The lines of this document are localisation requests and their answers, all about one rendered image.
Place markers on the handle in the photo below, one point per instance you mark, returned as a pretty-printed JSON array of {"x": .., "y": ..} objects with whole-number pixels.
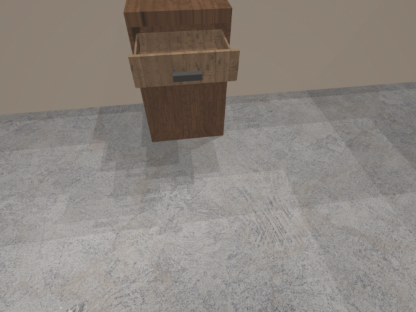
[{"x": 187, "y": 76}]

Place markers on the drawer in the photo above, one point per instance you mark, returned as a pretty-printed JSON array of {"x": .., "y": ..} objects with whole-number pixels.
[{"x": 157, "y": 54}]

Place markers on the cabinet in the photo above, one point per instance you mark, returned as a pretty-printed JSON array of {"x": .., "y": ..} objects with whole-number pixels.
[{"x": 188, "y": 110}]

